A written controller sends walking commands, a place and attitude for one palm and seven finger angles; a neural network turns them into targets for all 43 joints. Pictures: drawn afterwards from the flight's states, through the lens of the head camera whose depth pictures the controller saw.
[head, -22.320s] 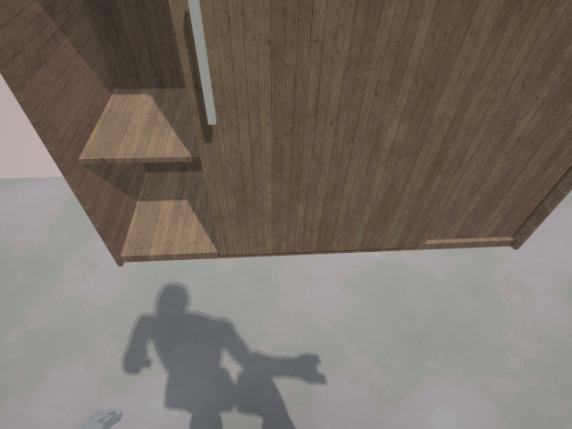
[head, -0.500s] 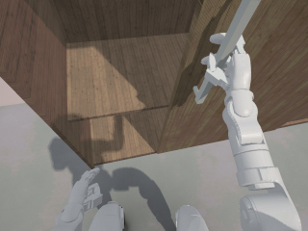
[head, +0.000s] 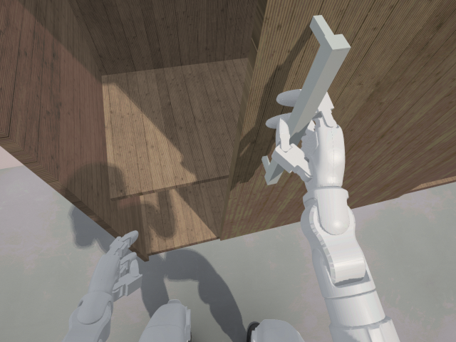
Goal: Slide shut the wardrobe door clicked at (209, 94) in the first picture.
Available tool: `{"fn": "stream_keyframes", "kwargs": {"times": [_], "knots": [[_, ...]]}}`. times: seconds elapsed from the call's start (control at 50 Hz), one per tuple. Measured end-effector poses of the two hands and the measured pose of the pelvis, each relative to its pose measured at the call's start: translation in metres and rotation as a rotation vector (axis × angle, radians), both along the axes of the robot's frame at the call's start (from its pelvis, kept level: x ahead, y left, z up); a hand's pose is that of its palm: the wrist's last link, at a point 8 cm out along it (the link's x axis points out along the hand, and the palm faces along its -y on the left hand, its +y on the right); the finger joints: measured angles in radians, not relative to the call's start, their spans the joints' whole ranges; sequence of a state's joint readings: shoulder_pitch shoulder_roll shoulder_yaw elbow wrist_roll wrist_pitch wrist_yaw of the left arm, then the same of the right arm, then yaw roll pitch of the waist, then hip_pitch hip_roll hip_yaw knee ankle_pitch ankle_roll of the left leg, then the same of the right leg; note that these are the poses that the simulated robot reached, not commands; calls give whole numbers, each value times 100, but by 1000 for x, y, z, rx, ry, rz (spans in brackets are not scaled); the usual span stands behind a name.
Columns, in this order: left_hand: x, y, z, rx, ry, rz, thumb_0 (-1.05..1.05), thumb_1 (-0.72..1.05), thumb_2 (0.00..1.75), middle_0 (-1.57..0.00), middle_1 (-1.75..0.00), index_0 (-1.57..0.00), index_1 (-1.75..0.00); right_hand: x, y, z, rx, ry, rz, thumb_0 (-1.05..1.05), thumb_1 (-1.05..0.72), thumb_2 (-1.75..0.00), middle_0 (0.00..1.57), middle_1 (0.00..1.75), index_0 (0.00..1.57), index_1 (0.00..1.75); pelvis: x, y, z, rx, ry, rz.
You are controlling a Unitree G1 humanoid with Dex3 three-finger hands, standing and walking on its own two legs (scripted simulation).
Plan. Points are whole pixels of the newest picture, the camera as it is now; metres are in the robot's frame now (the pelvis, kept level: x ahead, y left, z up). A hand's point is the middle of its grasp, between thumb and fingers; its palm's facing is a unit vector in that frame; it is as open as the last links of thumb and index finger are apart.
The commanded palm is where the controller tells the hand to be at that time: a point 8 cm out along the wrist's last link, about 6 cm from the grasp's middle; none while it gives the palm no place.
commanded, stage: step sideways, sliding the door along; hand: right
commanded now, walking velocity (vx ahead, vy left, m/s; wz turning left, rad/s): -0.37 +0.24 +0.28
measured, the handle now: (288, 124) +0.41 -0.10 +0.11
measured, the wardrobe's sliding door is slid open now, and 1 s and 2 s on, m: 0.30 0.10 0.00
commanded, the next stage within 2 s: stop walking and hold the door there in 1.70 s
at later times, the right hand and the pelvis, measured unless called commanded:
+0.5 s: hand (203, 166) +0.33 +0.03 +0.13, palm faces -0.13 +0.99 -0.05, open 5.8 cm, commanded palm +0.31 +0.03 +0.13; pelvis -0.02 +0.06 +0.00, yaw +6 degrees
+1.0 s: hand (126, 179) +0.32 +0.12 +0.13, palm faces +0.01 +1.00 -0.05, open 6.0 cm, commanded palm +0.29 +0.14 +0.13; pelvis -0.10 +0.20 -0.01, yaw +9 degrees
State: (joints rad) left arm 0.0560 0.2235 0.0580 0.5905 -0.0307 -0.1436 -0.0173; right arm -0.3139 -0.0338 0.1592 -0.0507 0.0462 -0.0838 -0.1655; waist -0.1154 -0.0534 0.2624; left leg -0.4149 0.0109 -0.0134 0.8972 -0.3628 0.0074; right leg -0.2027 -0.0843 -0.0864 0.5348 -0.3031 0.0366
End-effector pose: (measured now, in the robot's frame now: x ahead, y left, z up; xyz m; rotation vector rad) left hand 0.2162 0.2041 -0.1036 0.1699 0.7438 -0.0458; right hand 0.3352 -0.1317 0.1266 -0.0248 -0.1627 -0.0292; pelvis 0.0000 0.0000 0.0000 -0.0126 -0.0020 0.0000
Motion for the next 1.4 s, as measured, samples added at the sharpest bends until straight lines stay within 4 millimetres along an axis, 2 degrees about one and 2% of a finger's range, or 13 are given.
{"fn": "stream_keyframes", "kwargs": {"times": [0.14, 0.26, 0.38, 0.44, 0.54, 0.62, 0.68, 0.82, 0.94, 1.08, 1.2, 1.3, 1.4], "knots": [[11, -10, -1, -66, -32, -48, 1, 91, 90, -20, -30, -20, -30, -4, 32, -3, -9, -45, 80, 2, -79, -84, 38, 140, 24, 140, 11, 18, -6, 7, -37, 62], [15, 4, -17, -96, -15, -27, 1, 90, 90, -20, -30, -20, -30, -7, 58, -4, -54, -81, 102, 0, -76, -84, 43, 140, 24, 140, 8, 41, -14, 24, -64, 38], [-5, 42, 1, -12, -44, 63, 1, 91, 90, -20, -30, -20, -30, -12, 82, -3, 14, -51, 152, 2, -78, -83, 41, 140, 27, 140, -8, 41, -4, 5, -31, 69], [-21, 60, 6, 10, -19, 82, 1, 91, 90, -20, -30, -20, -30, -13, 91, -2, -5, -54, 174, 2, -77, -82, 41, 140, 27, 140, -17, 51, -1, -2, -40, 82], [-46, 87, 4, 4, 7, 104, 1, 91, 90, -20, -30, -20, -30, -17, 108, 0, -45, -41, 148, 1, -76, -81, 43, 140, 27, 140, -28, 75, -1, 28, -38, 124], [-59, 108, -10, -50, -7, 119, 1, 90, 90, -20, -30, -20, -30, -21, 125, -2, -69, -69, 81, 0, -76, -83, 44, 140, 24, 140, -38, 108, -17, 17, -48, 149], [-73, 126, -19, -76, 10, 151, 1, 91, 90, -20, -30, -20, -30, -26, 139, -1, -60, -53, 31, 0, -79, -85, 44, 140, 19, 140, -51, 124, -16, 49, -72, 125], [-123, 176, -3, 25, 39, 243, 1, 91, 90, -20, -30, -20, -30, -33, 163, 1, -17, -10, 36, 2, -80, -84, 35, 140, 20, 140, -69, 140, -6, 6, -23, 140], [-159, 211, 5, 50, 109, 196, 1, 91, 90, -20, -30, -20, -30, -38, 186, 2, -9, 0, 44, 2, -81, -84, 31, 140, 19, 139, -90, 175, -1, 30, -36, 143], [-170, 247, -18, -19, 119, 210, 1, 91, 90, -20, -30, -20, -30, -45, 216, 2, -55, 3, -15, 1, -81, -85, 35, 140, 16, 138, -105, 225, -15, 60, -67, 144], [-182, 277, -6, 28, 117, 261, 1, 91, 90, -20, -30, -20, -30, -51, 241, 5, -45, 49, -16, 1, -80, -84, 36, 140, 20, 137, -107, 242, -6, 19, -40, 141], [-190, 300, 4, 34, 120, 221, 1, 91, 90, -20, -30, -20, -30, -56, 262, 6, -52, 59, 7, 1, -81, -84, 33, 140, 18, 138, -117, 270, -1, 26, -42, 133], [-188, 326, -10, -11, 114, 177, 1, 90, 90, -20, -30, -20, -30, -60, 286, 5, -78, 35, -18, 0, -80, -85, 36, 140, 16, 137, -121, 308, -14, 37, -52, 155]]}}
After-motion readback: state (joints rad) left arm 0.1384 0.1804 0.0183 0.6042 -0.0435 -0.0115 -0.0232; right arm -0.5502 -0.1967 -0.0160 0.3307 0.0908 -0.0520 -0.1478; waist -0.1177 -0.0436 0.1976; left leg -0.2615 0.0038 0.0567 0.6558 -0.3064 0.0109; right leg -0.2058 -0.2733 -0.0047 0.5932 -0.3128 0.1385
